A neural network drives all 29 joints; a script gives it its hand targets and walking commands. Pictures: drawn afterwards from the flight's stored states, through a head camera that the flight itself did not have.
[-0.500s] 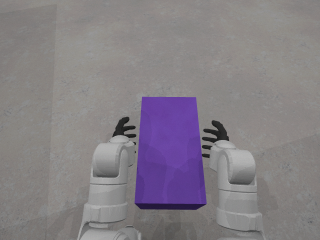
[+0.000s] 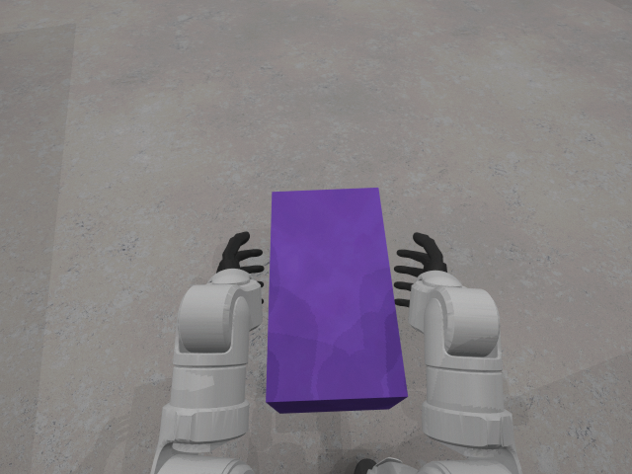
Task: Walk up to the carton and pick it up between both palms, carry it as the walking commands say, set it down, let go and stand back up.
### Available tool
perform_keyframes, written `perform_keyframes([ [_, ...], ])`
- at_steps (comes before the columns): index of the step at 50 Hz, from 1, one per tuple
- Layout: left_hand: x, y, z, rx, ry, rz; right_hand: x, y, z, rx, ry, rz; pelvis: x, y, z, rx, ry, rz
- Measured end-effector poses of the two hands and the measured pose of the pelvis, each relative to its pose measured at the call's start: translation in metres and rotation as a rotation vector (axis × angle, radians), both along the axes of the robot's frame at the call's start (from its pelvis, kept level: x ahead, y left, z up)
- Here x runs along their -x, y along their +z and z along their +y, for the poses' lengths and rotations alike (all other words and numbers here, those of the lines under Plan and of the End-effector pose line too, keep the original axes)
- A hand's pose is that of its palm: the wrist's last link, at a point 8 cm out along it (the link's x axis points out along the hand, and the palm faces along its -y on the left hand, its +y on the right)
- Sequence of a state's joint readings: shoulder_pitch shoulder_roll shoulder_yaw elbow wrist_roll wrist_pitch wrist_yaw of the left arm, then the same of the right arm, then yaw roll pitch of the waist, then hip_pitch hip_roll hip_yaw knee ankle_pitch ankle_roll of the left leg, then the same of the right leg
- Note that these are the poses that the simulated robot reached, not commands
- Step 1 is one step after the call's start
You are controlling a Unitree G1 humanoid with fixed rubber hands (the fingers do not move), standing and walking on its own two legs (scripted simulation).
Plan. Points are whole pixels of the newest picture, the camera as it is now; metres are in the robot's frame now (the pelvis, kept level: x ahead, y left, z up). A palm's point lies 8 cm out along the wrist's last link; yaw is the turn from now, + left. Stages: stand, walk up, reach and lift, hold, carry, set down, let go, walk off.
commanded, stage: carry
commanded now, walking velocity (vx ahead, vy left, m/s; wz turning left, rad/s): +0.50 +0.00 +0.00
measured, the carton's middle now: (329, 299) +0.36 +0.01 -0.02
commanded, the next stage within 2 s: none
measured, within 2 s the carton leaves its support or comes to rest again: neither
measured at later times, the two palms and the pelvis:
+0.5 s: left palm (270, 123) +0.64 +0.12 +0.08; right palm (407, 123) +0.65 -0.11 +0.09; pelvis +0.33 +0.00 -0.01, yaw +0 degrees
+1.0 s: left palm (310, 51) +0.95 +0.07 +0.06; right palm (414, 55) +0.95 -0.17 +0.06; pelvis +0.64 -0.05 +0.00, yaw +2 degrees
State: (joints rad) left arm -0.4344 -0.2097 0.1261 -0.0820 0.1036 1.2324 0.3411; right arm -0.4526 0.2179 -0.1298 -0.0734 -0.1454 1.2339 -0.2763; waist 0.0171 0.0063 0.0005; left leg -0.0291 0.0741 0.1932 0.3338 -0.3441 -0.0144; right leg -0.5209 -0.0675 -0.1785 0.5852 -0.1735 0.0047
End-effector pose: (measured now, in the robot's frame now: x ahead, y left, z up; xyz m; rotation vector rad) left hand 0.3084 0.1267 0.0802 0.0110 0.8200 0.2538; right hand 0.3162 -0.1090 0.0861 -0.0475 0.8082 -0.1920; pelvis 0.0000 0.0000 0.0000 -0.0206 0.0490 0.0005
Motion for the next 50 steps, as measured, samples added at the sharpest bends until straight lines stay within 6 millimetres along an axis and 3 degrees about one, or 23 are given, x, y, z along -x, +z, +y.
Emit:
perform_keyframes([
  [4, -0.061, -0.007, -0.015, -0.01, -0.003, -0.037, -0.063, -0.012, -0.016, -0.024, 0.013, -0.036, -0.063, -0.019, -0.018, 0.008, 0.025, -0.012],
  [11, -0.139, -0.014, -0.028, -0.038, -0.013, 0.082, -0.139, -0.023, -0.028, -0.021, 0.001, 0.076, -0.143, 0.001, -0.028, -0.026, 0.046, 0.023],
  [18, -0.233, 0.004, -0.024, -0.021, -0.018, 0.014, -0.23, -0.005, -0.025, -0.041, -0.016, 0.007, -0.229, 0.007, -0.019, -0.047, 0.027, 0.016],
  [24, -0.322, 0.001, -0.008, -0.002, -0.041, -0.061, -0.317, 0.002, -0.008, -0.006, -0.027, -0.07, -0.321, -0.015, 0.001, -0.05, -0.001, -0.012],
  [32, -0.405, -0.008, -0.003, -0.01, -0.035, 0.074, -0.401, -0.003, -0.002, 0.034, -0.024, 0.061, -0.41, 0.006, 0.005, -0.014, -0.027, 0.006],
  [39, -0.499, 0.001, -0.019, -0.006, -0.025, 0.017, -0.495, 0.005, -0.018, 0.014, -0.023, 0.006, -0.498, 0.005, -0.012, 0.001, -0.017, 0.005],
  [45, -0.589, -0.006, -0.045, -0.018, -0.032, -0.031, -0.587, -0.01, -0.046, -0.021, -0.008, -0.041, -0.59, -0.018, -0.042, 0.01, 0.011, -0.005],
  [50, -0.638, -0.018, -0.059, -0.039, -0.042, 0.074, -0.634, -0.024, -0.059, -0.016, -0.034, 0.057, -0.637, -0.004, -0.052, -0.013, 0.031, 0.022],
])
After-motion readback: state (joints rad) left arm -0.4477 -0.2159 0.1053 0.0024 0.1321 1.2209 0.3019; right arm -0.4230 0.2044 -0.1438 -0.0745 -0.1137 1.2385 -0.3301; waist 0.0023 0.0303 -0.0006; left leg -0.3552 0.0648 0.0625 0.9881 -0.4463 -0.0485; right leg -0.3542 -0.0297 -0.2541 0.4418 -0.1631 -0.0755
